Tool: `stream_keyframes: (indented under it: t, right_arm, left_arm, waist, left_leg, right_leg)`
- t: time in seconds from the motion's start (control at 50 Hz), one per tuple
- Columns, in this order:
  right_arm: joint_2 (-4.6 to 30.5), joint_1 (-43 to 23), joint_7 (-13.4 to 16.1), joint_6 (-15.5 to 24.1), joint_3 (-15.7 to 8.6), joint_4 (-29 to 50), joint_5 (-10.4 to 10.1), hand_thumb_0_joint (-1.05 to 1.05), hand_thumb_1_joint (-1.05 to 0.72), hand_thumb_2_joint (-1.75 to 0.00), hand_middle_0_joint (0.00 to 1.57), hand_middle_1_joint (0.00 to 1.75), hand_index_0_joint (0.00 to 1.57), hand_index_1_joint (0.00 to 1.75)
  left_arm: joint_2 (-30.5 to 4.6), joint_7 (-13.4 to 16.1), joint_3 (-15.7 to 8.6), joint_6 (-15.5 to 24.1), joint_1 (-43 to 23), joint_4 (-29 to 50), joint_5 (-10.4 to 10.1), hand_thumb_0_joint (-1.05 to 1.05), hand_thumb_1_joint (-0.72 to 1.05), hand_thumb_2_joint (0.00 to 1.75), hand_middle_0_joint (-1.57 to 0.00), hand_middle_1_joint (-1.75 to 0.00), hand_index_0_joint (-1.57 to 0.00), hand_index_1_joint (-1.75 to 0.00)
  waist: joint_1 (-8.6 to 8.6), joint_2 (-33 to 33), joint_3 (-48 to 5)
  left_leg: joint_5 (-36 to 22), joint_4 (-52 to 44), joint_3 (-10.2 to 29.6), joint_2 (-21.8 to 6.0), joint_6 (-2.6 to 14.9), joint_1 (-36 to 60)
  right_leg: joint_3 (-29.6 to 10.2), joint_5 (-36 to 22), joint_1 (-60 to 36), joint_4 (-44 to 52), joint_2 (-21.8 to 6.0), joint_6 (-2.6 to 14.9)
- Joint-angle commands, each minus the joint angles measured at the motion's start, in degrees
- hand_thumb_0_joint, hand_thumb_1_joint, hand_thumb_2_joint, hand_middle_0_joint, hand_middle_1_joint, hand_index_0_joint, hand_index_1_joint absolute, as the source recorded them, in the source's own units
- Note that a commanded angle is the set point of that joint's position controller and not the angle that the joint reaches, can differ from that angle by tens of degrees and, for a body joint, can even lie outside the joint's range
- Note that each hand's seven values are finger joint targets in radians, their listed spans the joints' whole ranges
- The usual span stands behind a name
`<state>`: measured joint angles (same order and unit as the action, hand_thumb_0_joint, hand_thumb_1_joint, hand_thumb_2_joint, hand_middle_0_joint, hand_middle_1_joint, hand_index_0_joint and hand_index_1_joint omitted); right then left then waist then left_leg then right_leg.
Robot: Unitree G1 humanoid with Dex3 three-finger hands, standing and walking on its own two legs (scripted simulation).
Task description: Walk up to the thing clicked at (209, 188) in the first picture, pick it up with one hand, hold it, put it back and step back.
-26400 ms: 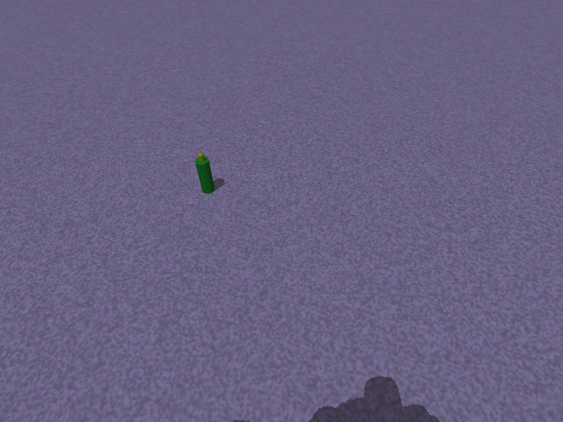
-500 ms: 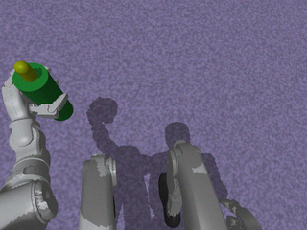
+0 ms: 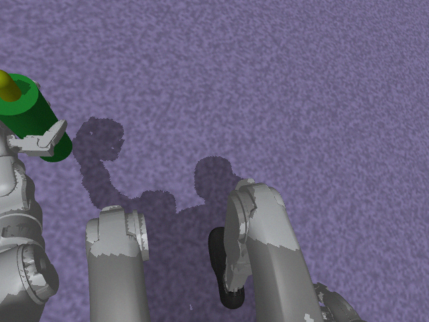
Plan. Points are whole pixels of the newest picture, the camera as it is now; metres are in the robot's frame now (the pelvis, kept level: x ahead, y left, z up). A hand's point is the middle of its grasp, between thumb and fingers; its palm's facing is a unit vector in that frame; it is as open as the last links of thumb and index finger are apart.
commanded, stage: crouch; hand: left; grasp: from the side
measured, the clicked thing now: (32, 119) +0.49 +0.24 -0.07
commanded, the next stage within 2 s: lower in 0.28 s
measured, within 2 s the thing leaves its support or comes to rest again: neither
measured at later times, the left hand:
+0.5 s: hand (44, 130) +0.49 +0.24 -0.12, palm faces +0.20 -0.98 -0.04, open 9.2 cm
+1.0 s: hand (55, 138) +0.49 +0.23 -0.18, palm faces +0.21 -0.98 -0.04, open 9.2 cm
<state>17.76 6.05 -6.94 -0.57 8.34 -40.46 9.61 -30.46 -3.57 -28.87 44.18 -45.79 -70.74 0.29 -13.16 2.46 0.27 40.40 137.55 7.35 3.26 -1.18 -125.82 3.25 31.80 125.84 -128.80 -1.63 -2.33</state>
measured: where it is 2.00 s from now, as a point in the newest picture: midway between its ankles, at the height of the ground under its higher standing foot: (182, 302)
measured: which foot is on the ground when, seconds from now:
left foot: down 0.00-1.00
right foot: down 0.00-1.00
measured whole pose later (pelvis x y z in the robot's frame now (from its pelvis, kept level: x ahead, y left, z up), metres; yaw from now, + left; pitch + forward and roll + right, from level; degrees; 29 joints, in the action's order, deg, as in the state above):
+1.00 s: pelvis +0.00 +0.01 -0.04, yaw -5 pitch +21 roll -14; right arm 21.4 -1.2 -8.8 -1.9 20.5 -36.4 16.1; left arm -43.0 -1.3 -29.8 53.8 -45.6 -79.2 0.0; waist -17.4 8.4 13.0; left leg 41.4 147.7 13.3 3.5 -0.4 -128.0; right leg 8.3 30.7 124.9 -133.3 -0.3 -3.9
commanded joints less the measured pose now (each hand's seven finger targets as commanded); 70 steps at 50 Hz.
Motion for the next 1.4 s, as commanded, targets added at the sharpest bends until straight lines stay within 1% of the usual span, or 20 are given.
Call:
stream_keyframes:
  t: [0.0, 0.16, 0.2, 0.24, 0.28, 0.36, 0.48, 0.5, 0.6, 0.66, 0.76, 0.82, 0.9, 1.02, 1.04, 1.1, 1.12, 1.14, 1.22, 1.38]
  right_arm:
    - [15.44, 8.84, 0.61, -0.44, -3.92, 1.46, 0.5, 0.0, -0.92, -0.91, 0.2, 0.3, 0.2, 0.3]
    - [17.21, 7.57, 0.25, -0.75, -2.62, 2.21, 1.0, 0.0, -0.91, -0.91, 0.2, 0.3, 0.2, 0.3]
    - [17.48, 7.39, 0.18, -0.9, -2.25, 2.34, 1.25, 0.0, -0.91, -0.91, 0.2, 0.3, 0.2, 0.3]
    - [17.7, 7.29, 0.11, -1.03, -2.02, 2.45, 1.42, 0.0, -0.91, -0.91, 0.2, 0.3, 0.2, 0.3]
    - [18.0, 6.94, -0.11, -1.05, -1.78, 2.87, 1.52, 0.0, -0.92, -0.91, 0.2, 0.3, 0.2, 0.3]
    - [18.46, 6.63, -0.07, -1.29, -1.42, 2.45, 1.86, 0.0, -0.92, -0.91, 0.2, 0.3, 0.2, 0.3]
    - [18.64, 5.96, -0.36, -1.35, 0.84, 2.31, 2.56, 0.0, -0.92, -0.91, 0.2, 0.3, 0.2, 0.3]
    - [18.85, 5.18, -0.45, -1.32, 0.91, 2.48, 2.73, 0.0, -0.92, -0.91, 0.2, 0.3, 0.2, 0.3]
    - [19.88, 3.44, -0.76, -1.61, 2.62, 3.26, 3.95, 0.0, -0.91, -0.91, 0.2, 0.3, 0.2, 0.3]
    - [20.63, 2.5, -0.8, -1.71, 3.58, 3.51, 4.57, 0.0, -0.92, -0.91, 0.2, 0.3, 0.2, 0.3]
    - [21.74, 1.21, -0.78, -1.73, 5.02, 3.81, 5.68, 0.0, -0.93, -0.91, 0.2, 0.3, 0.2, 0.3]
    - [21.9, 0.46, -0.82, -1.89, 5.54, 3.93, 6.23, 0.0, -0.93, -0.91, 0.2, 0.3, 0.2, 0.3]
    - [22.39, -0.51, -0.82, -1.9, 6.18, 4.19, 6.5, 0.0, -0.92, -0.91, 0.2, 0.3, 0.2, 0.3]
    - [23.23, -0.37, -1.13, -1.79, 7.27, 4.56, 6.88, 0.0, -0.91, -0.91, 0.2, 0.3, 0.2, 0.3]
    - [23.21, -0.62, -1.21, -1.88, 7.51, 4.76, 6.83, 0.0, -0.91, -0.91, 0.2, 0.3, 0.2, 0.3]
    - [23.17, -1.5, -1.11, -2.08, 7.91, 4.66, 7.14, 0.0, -0.91, -0.91, 0.2, 0.3, 0.2, 0.3]
    - [23.23, -2.24, -1.03, -2.17, 8.12, 4.94, 7.29, 0.0, -0.91, -0.91, 0.2, 0.3, 0.2, 0.3]
    - [23.46, -2.24, -1.13, -2.21, 8.19, 4.99, 7.45, 0.0, -0.91, -0.91, 0.2, 0.3, 0.2, 0.3]
    - [23.67, -2.85, -1.2, -2.14, 8.84, 5.29, 8.04, 0.0, -0.91, -0.91, 0.2, 0.3, 0.2, 0.3]
    - [24.0, -3.42, -1.33, -2.38, 9.52, 5.54, 8.51, 0.0, -0.91, -0.91, 0.2, 0.3, 0.2, 0.3]
  left_arm:
    - [-15.06, 0.58, -0.9, 6.85, -23.16, 13.39, -0.88, 0.0, 0.22, 1.21, -1.22, -1.32, -1.22, -1.33]
    - [-16.17, -1.3, -1.12, 6.93, -19.63, 10.67, -1.61, 0.0, 0.28, 1.24, -1.27, -1.38, -1.28, -1.38]
    - [-17.52, -1.51, -1.64, 7.25, -20.22, 12.83, -1.71, 0.0, 0.28, 1.24, -1.27, -1.37, -1.27, -1.38]
    - [-16.37, -1.71, -1.12, 7.43, -20.52, 13.22, -2.27, 0.0, 0.29, 1.24, -1.26, -1.37, -1.26, -1.37]
    - [-17.71, -1.0, -2.34, 7.66, -20.56, 14.69, -2.15, 0.0, 0.3, 1.24, -1.27, -1.36, -1.27, -1.37]
    - [-16.96, -1.32, -0.24, 8.34, -21.49, 15.84, -2.06, 0.0, 0.3, 1.24, -1.26, -1.36, -1.27, -1.37]
    - [-15.43, 0.23, -0.36, 9.35, -18.45, 7.61, -3.14, 0.0, 0.24, 1.24, -1.28, -1.4, -1.29, -1.4]
    - [-15.55, 0.54, -0.54, 9.67, -17.61, 6.43, -3.09, 0.0, 0.23, 1.24, -1.28, -1.4, -1.28, -1.4]
    - [-19.87, 0.76, -0.97, 12.33, -18.33, 6.0, -1.26, 0.0, 0.27, 1.25, -1.29, -1.41, -1.3, -1.41]
    - [-24.0, 0.82, -3.54, 13.96, -19.52, 7.48, -1.54, 0.0, 0.26, 1.23, -1.3, -1.4, -1.31, -1.4]
    - [-25.51, 1.83, -4.52, 15.33, -19.54, 7.22, -1.93, 0.0, 0.21, 1.23, -1.28, -1.38, -1.28, -1.39]
    - [-23.51, 2.03, -2.17, 15.49, -18.44, 5.18, -0.97, 0.0, 0.22, 1.23, -1.27, -1.38, -1.27, -1.39]
    - [-23.66, 1.96, -1.03, 15.73, -18.1, 3.59, -0.67, 0.0, 0.23, 1.24, -1.29, -1.4, -1.3, -1.41]
    - [-23.75, 2.79, -1.97, 16.38, -16.8, 2.78, -2.54, 0.0, 0.24, 1.25, -1.3, -1.41, -1.31, -1.42]
    - [-22.82, 2.85, -1.17, 16.42, -16.31, 1.16, -2.37, 0.0, 0.24, 1.27, -1.3, -1.42, -1.31, -1.42]
    - [-26.37, 3.21, -2.36, 17.31, -16.42, 2.99, -1.52, 0.0, 0.26, 1.26, -1.28, -1.4, -1.29, -1.41]
    - [-26.23, 3.3, -1.69, 17.43, -17.04, 1.54, -1.02, 0.0, 0.27, 1.27, -1.31, -1.41, -1.31, -1.42]
    - [-27.67, 3.72, -2.67, 18.03, -17.89, 3.36, -0.73, 0.0, 0.26, 1.28, -1.31, -1.42, -1.32, -1.43]
    - [-27.82, 4.32, -3.28, 18.86, -16.89, 3.35, -1.17, 0.0, 0.26, 1.27, -1.3, -1.41, -1.31, -1.42]
    - [-26.06, 4.6, -0.12, 18.64, -16.35, 1.32, -0.06, 0.0, 0.26, 1.29, -1.31, -1.42, -1.31, -1.43]
  waist:
    - [-1.94, -18.6, -39.44]
    - [-2.59, -17.27, -37.29]
    - [-1.97, -18.91, -38.83]
    - [-2.7, -19.68, -38.22]
    - [-2.03, -20.5, -38.79]
    - [-3.18, -22.74, -37.7]
    - [-5.62, -16.51, -31.82]
    - [-5.21, -15.25, -31.14]
    - [-5.94, -18.5, -31.09]
    - [-5.75, -20.97, -32.61]
    - [-6.53, -24.55, -32.61]
    - [-7.69, -24.51, -29.69]
    - [-8.64, -22.84, -26.13]
    - [-9.16, -20.25, -27.54]
    - [-9.59, -20.29, -26.82]
    - [-8.47, -21.39, -26.81]
    - [-9.24, -21.48, -25.54]
    - [-9.03, -23.18, -25.46]
    - [-9.17, -24.46, -26.01]
    - [-10.64, -23.6, -23.72]
  left_leg:
    - [-6.52, -17.64, -3.09, -1.42, 1.28, 21.43]
    - [-6.62, -15.71, -1.92, -1.56, 1.36, 19.79]
    - [-8.55, -15.37, -1.72, -1.69, 0.98, 21.51]
    - [-8.46, -15.18, -1.42, -1.72, 0.99, 21.5]
    - [-8.64, -15.66, -0.75, -1.83, 0.67, 22.52]
    - [-8.96, -15.2, -0.35, -1.95, 0.42, 23.45]
    - [-7.88, -11.86, -0.27, -1.76, 1.33, 16.99]
    - [-7.4, -11.33, -0.26, -1.79, 1.48, 16.39]
    - [-8.35, -11.41, 0.89, -2.29, 0.97, 19.42]
    - [-8.94, -11.41, 1.5, -2.67, 0.53, 21.55]
    - [-10.69, -11.0, 2.4, -3.1, -0.22, 24.41]
    - [-10.44, -10.72, 2.77, -3.24, -0.24, 23.34]
    - [-8.18, -10.11, 3.16, -3.27, 0.12, 21.28]
    - [-10.42, -8.75, 4.09, -3.15, 0.43, 21.16]
    - [-10.4, -8.92, 4.44, -3.27, 0.36, 21.35]
    - [-10.26, -8.94, 4.55, -3.5, 0.23, 21.47]
    - [-9.1, -9.15, 4.82, -3.56, 0.13, 21.2]
    - [-8.97, -9.67, 5.14, -3.64, -0.11, 22.07]
    - [-10.34, -9.17, 5.01, -3.78, -0.31, 23.13]
    - [-10.26, -9.29, 5.84, -4.09, -0.34, 22.82]
  right_leg:
    - [4.67, -5.01, -24.14, 9.4, 1.41, 3.77]
    - [5.84, -5.19, -23.15, 7.55, 1.79, 3.58]
    - [5.94, -6.6, -23.1, 6.7, 1.89, 3.74]
    - [6.18, -6.76, -23.35, 6.34, 1.85, 3.69]
    - [6.4, -6.76, -22.76, 5.77, 1.68, 3.89]
    - [6.72, -7.36, -21.61, 5.03, 1.61, 4.01]
    - [7.09, -7.11, -23.57, 5.96, 2.13, 3.28]
    - [7.01, -6.75, -23.27, 6.13, 2.26, 3.24]
    - [8.13, -7.14, -23.23, 4.75, 2.43, 3.35]
    - [8.55, -7.45, -23.99, 3.83, 2.45, 3.34]
    - [9.38, -9.08, -24.08, 2.63, 2.5, 3.46]
    - [9.95, -9.2, -23.09, 2.51, 2.6, 3.5]
    - [10.39, -8.0, -21.95, 3.16, 2.62, 3.28]
    - [11.03, -10.29, -25.23, 3.1, 2.86, 2.69]
    - [11.14, -10.22, -24.76, 3.01, 2.78, 2.69]
    - [11.14, -9.99, -25.09, 2.78, 3.04, 2.81]
    - [11.59, -8.87, -23.73, 2.61, 3.02, 2.85]
    - [11.69, -8.78, -23.55, 2.3, 2.93, 3.0]
    - [11.71, -10.11, -24.88, 2.16, 3.19, 2.95]
    - [12.37, -10.26, -24.26, 2.48, 3.35, 2.86]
